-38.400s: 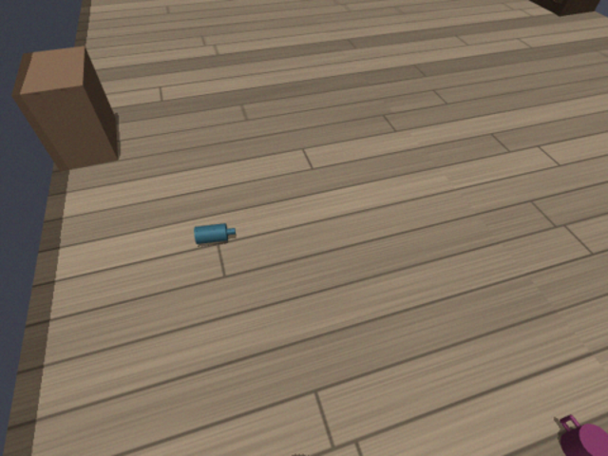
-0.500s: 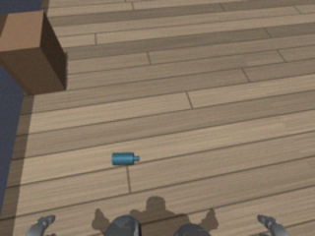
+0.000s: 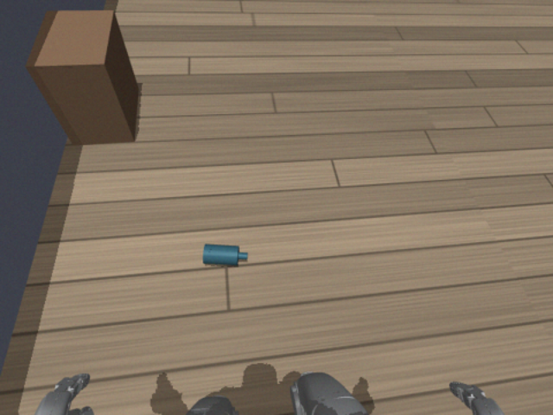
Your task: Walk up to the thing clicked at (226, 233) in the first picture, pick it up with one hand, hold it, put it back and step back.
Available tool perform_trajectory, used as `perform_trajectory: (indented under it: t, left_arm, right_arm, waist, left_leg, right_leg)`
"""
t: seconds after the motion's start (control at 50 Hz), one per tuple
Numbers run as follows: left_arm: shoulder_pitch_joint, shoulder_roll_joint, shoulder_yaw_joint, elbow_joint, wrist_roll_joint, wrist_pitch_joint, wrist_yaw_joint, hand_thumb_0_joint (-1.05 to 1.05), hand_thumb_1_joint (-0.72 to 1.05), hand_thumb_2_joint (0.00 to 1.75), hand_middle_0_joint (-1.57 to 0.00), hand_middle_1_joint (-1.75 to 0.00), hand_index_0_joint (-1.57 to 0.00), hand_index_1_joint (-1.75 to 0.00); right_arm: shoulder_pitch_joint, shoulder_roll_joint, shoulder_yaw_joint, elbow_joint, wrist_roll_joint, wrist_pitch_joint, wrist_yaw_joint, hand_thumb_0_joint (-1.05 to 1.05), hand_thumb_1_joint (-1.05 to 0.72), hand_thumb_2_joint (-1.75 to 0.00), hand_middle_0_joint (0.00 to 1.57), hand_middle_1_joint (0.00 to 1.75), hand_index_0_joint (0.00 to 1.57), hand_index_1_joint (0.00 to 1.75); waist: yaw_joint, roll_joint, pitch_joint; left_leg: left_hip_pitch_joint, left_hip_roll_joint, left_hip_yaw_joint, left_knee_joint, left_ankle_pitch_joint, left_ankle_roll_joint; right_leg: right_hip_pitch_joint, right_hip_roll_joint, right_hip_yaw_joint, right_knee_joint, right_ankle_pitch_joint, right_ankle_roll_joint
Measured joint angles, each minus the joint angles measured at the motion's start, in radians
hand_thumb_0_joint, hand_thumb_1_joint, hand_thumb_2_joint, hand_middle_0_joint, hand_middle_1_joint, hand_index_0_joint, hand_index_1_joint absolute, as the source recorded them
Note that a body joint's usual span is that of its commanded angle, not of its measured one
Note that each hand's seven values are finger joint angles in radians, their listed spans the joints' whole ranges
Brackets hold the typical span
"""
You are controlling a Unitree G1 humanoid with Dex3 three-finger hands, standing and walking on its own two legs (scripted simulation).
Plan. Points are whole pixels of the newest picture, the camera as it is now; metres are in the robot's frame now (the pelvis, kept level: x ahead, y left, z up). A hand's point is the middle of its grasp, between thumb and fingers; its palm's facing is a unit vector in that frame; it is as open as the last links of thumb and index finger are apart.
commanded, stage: step back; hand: left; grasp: from above
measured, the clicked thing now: (226, 255) +0.68 +0.16 -0.73
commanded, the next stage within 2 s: none
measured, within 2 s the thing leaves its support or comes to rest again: neither
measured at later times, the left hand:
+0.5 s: hand out of the picture -0.06 +0.23 -0.14, palm faces +0.01 -0.90 -0.44, open 7.4 cm
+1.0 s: hand out of the picture -0.30 +0.20 -0.14, palm faces +0.01 -0.90 -0.44, open 7.4 cm
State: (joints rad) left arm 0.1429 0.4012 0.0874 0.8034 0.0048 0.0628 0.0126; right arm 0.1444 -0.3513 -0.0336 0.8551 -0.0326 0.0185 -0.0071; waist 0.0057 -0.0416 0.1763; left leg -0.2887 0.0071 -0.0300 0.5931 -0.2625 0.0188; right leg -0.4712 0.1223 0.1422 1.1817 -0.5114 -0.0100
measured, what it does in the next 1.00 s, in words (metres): walks backwards: right foot, then left foot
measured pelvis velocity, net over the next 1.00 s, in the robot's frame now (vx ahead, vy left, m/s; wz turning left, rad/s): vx -0.35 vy -0.07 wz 0.00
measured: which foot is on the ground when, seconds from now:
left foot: down 0.00-0.22, up 0.24-0.52, down 0.54-0.86, up 0.88-1.00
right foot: up 0.00-0.18, down 0.20-0.56, up 0.58-0.82, down 0.84-1.00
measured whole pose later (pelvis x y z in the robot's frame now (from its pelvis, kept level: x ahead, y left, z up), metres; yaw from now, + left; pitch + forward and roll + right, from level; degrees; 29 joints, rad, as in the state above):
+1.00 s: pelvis -0.35 -0.07 +0.00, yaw +0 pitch -2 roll +2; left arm 0.21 0.35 0.06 0.90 0.04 0.02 0.01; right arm 0.12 -0.41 -0.06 0.85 -0.01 0.07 -0.01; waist 0.03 0.04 0.15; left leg -0.53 -0.11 -0.16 1.15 -0.47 -0.02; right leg -0.29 -0.01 0.02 0.65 -0.32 -0.03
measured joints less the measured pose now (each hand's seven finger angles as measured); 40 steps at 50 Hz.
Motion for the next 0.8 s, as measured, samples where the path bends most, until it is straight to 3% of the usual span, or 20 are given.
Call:
perform_trajectory:
  t: [0.1, 0.14, 0.18, 0.22, 0.24, 0.28, 0.32, 0.36, 0.42, 0.48, 0.52, 0.56, 0.58, 0.62, 0.66, 0.7, 0.74, 0.8]
  left_arm:
    - [0.04, 0.006, 0.008, 0.009, 0.007, -0.003, -0.008, 0.0, 0.9, 0.9, -0.2, -0.3, -0.2, -0.3]
    - [0.051, 0.007, 0.007, 0.016, 0.008, -0.006, -0.011, 0.0, 0.9, 0.9, -0.2, -0.3, -0.2, -0.3]
    - [0.06, 0.005, 0.006, 0.027, 0.009, -0.016, -0.014, 0.0, 0.9, 0.9, -0.2, -0.3, -0.2, -0.3]
    - [0.06, -0.017, 0.006, 0.048, 0.018, -0.026, -0.016, 0.0, 0.9, 0.9, -0.2, -0.3, -0.2, -0.3]
    - [0.062, -0.028, 0.001, 0.051, 0.022, -0.025, -0.02, 0.0, 0.9, 0.9, -0.2, -0.3, -0.2, -0.3]
    - [0.079, -0.038, -0.01, 0.045, 0.026, -0.024, -0.026, 0.0, 0.9, 0.9, -0.2, -0.3, -0.2, -0.3]
    - [0.088, -0.051, -0.016, 0.045, 0.027, -0.023, -0.022, 0.0, 0.9, 0.9, -0.2, -0.3, -0.2, -0.3]
    - [0.083, -0.056, -0.017, 0.041, 0.033, -0.019, -0.016, 0.0, 0.9, 0.9, -0.2, -0.3, -0.2, -0.3]
    - [0.056, -0.051, -0.016, 0.015, 0.036, -0.023, -0.005, 0.0, 0.9, 0.9, -0.21, -0.3, -0.2, -0.3]
    - [0.018, -0.037, -0.017, -0.02, 0.033, -0.028, 0.004, 0.0, 0.9, 0.9, -0.21, -0.3, -0.2, -0.3]
    - [-0.009, -0.025, -0.02, -0.038, 0.025, -0.026, 0.005, 0.0, 0.9, 0.9, -0.2, -0.3, -0.2, -0.3]
    - [-0.037, -0.007, -0.02, -0.043, 0.015, -0.019, 0.005, 0.0, 0.9, 0.9, -0.2, -0.3, -0.2, -0.3]
    - [-0.045, -0.005, -0.019, -0.038, 0.01, -0.014, 0.006, 0.0, 0.9, 0.9, -0.2, -0.3, -0.2, -0.3]
    - [-0.05, -0.008, -0.016, -0.017, 0.008, -0.002, 0.009, 0.0, 0.9, 0.9, -0.2, -0.3, -0.2, -0.3]
    - [-0.046, -0.005, -0.014, -0.001, 0.0, 0.004, 0.009, 0.0, 0.9, 0.9, -0.2, -0.3, -0.2, -0.3]
    - [-0.033, -0.004, -0.012, 0.008, -0.005, -0.001, 0.005, 0.0, 0.9, 0.9, -0.2, -0.3, -0.2, -0.3]
    - [-0.018, -0.006, -0.011, 0.015, -0.003, -0.007, 0.0, 0.0, 0.9, 0.9, -0.2, -0.3, -0.2, -0.3]
    - [0.006, -0.01, -0.015, 0.031, 0.003, -0.019, -0.005, 0.0, 0.9, 0.9, -0.2, -0.3, -0.2, -0.3]
  right_arm:
    - [-0.024, -0.005, -0.003, -0.043, 0.0, -0.005, -0.005, 0.01, -0.9, -0.9, 0.21, 0.3, 0.21, 0.3]
    - [-0.035, -0.014, -0.004, -0.059, 0.0, -0.003, -0.004, 0.01, -0.9, -0.9, 0.21, 0.3, 0.21, 0.3]
    - [-0.044, -0.026, -0.005, -0.069, 0.002, 0.005, -0.001, 0.01, -0.9, -0.9, 0.21, 0.3, 0.21, 0.3]
    - [-0.055, -0.05, -0.013, -0.064, 0.01, 0.019, -0.002, 0.01, -0.9, -0.9, 0.21, 0.3, 0.21, 0.3]
    - [-0.054, -0.056, -0.02, -0.054, 0.016, 0.026, -0.006, 0.01, -0.9, -0.9, 0.21, 0.3, 0.21, 0.3]
    - [-0.039, -0.054, -0.026, -0.031, 0.022, 0.042, -0.014, 0.01, -0.91, -0.9, 0.21, 0.3, 0.21, 0.3]
    - [-0.017, -0.061, -0.028, -0.019, 0.029, 0.042, -0.015, 0.01, -0.91, -0.9, 0.21, 0.3, 0.21, 0.3]
    - [0.01, -0.065, -0.027, -0.015, 0.032, 0.034, -0.017, 0.01, -0.91, -0.9, 0.2, 0.3, 0.21, 0.3]
    - [0.044, -0.065, -0.023, -0.005, 0.027, 0.032, -0.018, 0.01, -0.91, -0.9, 0.2, 0.3, 0.2, 0.3]
    - [0.06, -0.057, -0.022, 0.008, 0.02, 0.034, -0.015, 0.01, -0.91, -0.9, 0.2, 0.3, 0.2, 0.3]
    - [0.065, -0.05, -0.022, 0.013, 0.016, 0.029, -0.01, 0.01, -0.91, -0.9, 0.2, 0.3, 0.2, 0.3]
    - [0.054, -0.029, -0.023, 0.026, 0.007, 0.023, -0.008, 0.01, -0.91, -0.9, 0.2, 0.3, 0.2, 0.3]
    - [0.048, -0.022, -0.018, 0.027, 0.006, 0.024, -0.001, 0.01, -0.91, -0.9, 0.2, 0.3, 0.2, 0.3]
    - [0.042, -0.015, -0.01, 0.026, 0.0, 0.021, 0.009, 0.01, -0.91, -0.9, 0.21, 0.3, 0.21, 0.3]
    - [0.037, -0.006, -0.002, 0.024, -0.005, 0.019, 0.007, 0.01, -0.91, -0.9, 0.21, 0.3, 0.21, 0.3]
    - [0.027, -0.004, 0.002, 0.018, -0.006, 0.021, 0.004, 0.01, -0.9, -0.9, 0.21, 0.3, 0.21, 0.3]
    - [0.011, -0.008, -0.001, 0.005, -0.01, 0.023, 0.002, 0.01, -0.9, -0.9, 0.21, 0.3, 0.21, 0.3]
    - [-0.021, -0.024, -0.006, -0.022, -0.009, 0.025, 0.001, 0.01, -0.9, -0.9, 0.21, 0.3, 0.21, 0.3]
  waist:
    - [0.007, 0.012, 0.001]
    - [0.01, 0.018, 0.003]
    - [0.013, 0.027, 0.001]
    - [0.004, 0.079, 0.008]
    - [-0.004, 0.097, 0.008]
    - [0.016, 0.077, -0.008]
    - [0.022, 0.07, -0.018]
    - [0.017, 0.067, -0.024]
    - [0.011, 0.065, -0.02]
    - [0.003, 0.059, -0.005]
    - [-0.005, 0.051, 0.005]
    - [-0.002, 0.007, 0.028]
    - [0.003, -0.004, 0.035]
    - [-0.013, 0.012, 0.03]
    - [-0.018, 0.015, 0.015]
    - [-0.013, 0.018, -0.001]
    - [-0.006, 0.026, -0.009]
    - [0.006, 0.042, -0.013]
  left_leg:
    - [-0.053, 0.033, 0.013, -0.002, 0.048, -0.005]
    - [-0.083, 0.044, 0.02, 0.014, 0.061, -0.017]
    - [-0.12, 0.056, 0.024, 0.046, 0.068, -0.034]
    - [-0.16, 0.079, -0.01, 0.094, 0.063, -0.041]
    - [-0.181, 0.059, -0.049, 0.135, -0.016, -0.034]
    - [-0.223, -0.025, -0.09, 0.31, -0.173, -0.032]
    - [-0.243, -0.09, -0.113, 0.467, -0.201, -0.025]
    - [-0.232, -0.117, -0.108, 0.543, -0.208, -0.027]
    - [-0.159, -0.106, -0.087, 0.487, -0.236, -0.034]
    - [-0.061, -0.068, -0.047, 0.304, -0.249, -0.031]
    - [0.013, -0.046, -0.014, 0.137, -0.184, -0.022]
    - [0.043, -0.064, 0.013, 0.054, -0.084, -0.011]
    - [0.034, -0.065, 0.021, 0.064, -0.08, -0.008]
    - [0.009, -0.04, 0.005, 0.078, -0.07, -0.003]
    - [-0.003, -0.019, -0.002, 0.054, -0.038, -0.005]
    - [-0.019, 0.0, -0.001, 0.032, -0.006, -0.007]
    - [-0.041, 0.017, 0.002, 0.021, 0.02, -0.008]
    - [-0.089, 0.039, 0.013, 0.033, 0.05, -0.021]
  right_leg:
    - [0.095, -0.039, -0.014, -0.109, -0.007, 0.032]
    - [0.15, -0.07, -0.036, -0.244, 0.006, 0.032]
    - [0.22, -0.097, -0.068, -0.43, 0.079, 0.021]
    - [0.256, -0.077, -0.105, -0.525, 0.105, 0.01]
    - [0.245, -0.073, -0.12, -0.511, 0.11, 0.006]
    - [0.213, -0.099, -0.103, -0.49, 0.125, -0.005]
    - [0.201, -0.121, -0.094, -0.512, 0.158, -0.004]
    - [0.185, -0.136, -0.098, -0.532, 0.187, -0.004]
    - [0.154, -0.148, -0.117, -0.542, 0.221, -0.004]
    - [0.113, -0.158, -0.143, -0.524, 0.243, 0.0]
    - [0.077, -0.168, -0.16, -0.492, 0.249, 0.005]
    - [0.045, -0.195, -0.146, -0.451, 0.254, 0.009]
    - [0.032, -0.183, -0.125, -0.423, 0.195, 0.005]
    - [0.0, -0.11, -0.078, -0.267, 0.031, 0.0]
    - [-0.02, -0.049, -0.036, -0.102, -0.012, -0.008]
    - [-0.006, -0.028, -0.033, -0.03, -0.012, -0.005]
    - [0.047, -0.038, -0.05, -0.072, -0.019, 0.007]
    - [0.16, -0.078, -0.084, -0.293, 0.005, 0.017]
